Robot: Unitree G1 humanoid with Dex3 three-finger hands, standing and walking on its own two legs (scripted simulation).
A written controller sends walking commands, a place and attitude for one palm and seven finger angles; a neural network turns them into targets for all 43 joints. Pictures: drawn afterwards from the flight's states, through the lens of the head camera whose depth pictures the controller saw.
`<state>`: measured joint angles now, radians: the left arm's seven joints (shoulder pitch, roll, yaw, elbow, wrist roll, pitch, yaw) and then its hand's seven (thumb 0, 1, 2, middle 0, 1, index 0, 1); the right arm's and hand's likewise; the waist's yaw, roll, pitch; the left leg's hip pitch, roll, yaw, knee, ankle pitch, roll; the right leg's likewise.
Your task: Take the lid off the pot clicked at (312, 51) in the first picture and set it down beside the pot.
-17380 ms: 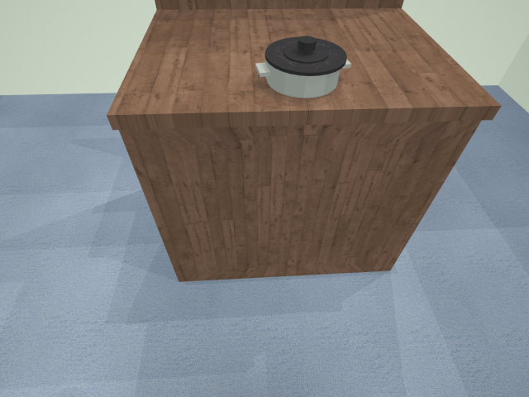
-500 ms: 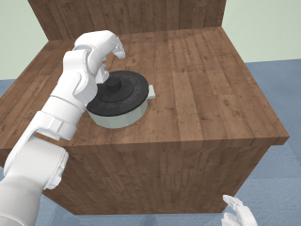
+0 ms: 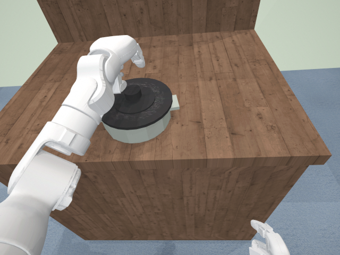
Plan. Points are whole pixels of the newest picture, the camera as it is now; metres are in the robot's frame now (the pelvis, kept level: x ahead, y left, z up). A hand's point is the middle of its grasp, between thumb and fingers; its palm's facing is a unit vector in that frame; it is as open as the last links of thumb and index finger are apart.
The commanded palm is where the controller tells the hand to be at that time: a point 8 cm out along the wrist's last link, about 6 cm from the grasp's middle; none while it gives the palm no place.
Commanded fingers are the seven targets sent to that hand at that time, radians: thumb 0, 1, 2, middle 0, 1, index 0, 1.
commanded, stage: move the open hand above the knob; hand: left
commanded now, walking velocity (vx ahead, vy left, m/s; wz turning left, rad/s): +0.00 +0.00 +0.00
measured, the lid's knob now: (132, 92) +0.47 +0.11 +0.16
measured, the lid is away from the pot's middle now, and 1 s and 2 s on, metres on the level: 0.00 0.00 0.00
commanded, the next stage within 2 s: lower the open fingers around the knob in 0.68 s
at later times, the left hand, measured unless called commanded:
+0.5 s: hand (122, 74) +0.44 +0.11 +0.23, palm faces -0.07 -0.05 -1.00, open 9.9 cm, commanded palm +0.40 +0.12 +0.29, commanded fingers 0.00 -0.40 1.74 -0.89 -0.08 -0.89 -0.08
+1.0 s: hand (125, 82) +0.42 +0.10 +0.22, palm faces -0.10 -0.06 -0.99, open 9.9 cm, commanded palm +0.39 +0.11 +0.27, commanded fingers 0.00 -0.40 1.74 -0.89 -0.08 -0.89 -0.08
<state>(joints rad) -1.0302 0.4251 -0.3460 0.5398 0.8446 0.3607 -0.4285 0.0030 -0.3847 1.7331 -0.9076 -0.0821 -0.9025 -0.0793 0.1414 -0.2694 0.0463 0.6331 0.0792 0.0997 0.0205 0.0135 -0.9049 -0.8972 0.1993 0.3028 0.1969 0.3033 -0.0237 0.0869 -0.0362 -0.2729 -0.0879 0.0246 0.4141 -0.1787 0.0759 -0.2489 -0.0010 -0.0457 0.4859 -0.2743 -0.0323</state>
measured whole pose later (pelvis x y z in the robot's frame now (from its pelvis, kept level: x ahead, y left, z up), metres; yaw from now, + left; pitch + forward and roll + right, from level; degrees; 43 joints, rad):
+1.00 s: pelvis -0.01 +0.00 +0.00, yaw +0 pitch +1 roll +1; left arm -0.94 0.41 -0.37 0.42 0.82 0.36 -0.41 0.00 -0.39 1.73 -0.91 -0.08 -0.90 -0.08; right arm 0.10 -0.26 0.05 0.61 0.08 0.15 0.04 0.01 -0.90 -0.90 0.20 0.30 0.20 0.30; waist -0.01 0.09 -0.04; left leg -0.26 -0.09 0.03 0.42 -0.17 0.08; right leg -0.24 0.00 -0.04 0.49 -0.27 -0.03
